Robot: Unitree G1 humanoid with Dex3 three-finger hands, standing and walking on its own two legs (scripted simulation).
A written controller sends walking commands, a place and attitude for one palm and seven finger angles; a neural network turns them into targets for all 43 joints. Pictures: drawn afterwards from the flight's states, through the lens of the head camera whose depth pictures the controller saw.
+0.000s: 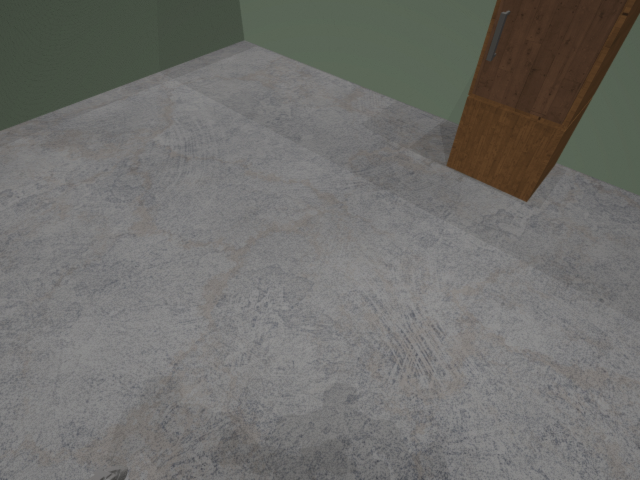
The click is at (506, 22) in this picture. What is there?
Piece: cupboard door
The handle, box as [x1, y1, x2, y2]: [486, 11, 510, 60]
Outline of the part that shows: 510,11 502,12 500,14 486,58 487,60 491,60 495,55 494,52 506,15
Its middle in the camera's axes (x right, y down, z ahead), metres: +0.70 -0.79 +1.51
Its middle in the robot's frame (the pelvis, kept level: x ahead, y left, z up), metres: +1.69 -0.62 -0.09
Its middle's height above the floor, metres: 0.68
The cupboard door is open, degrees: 0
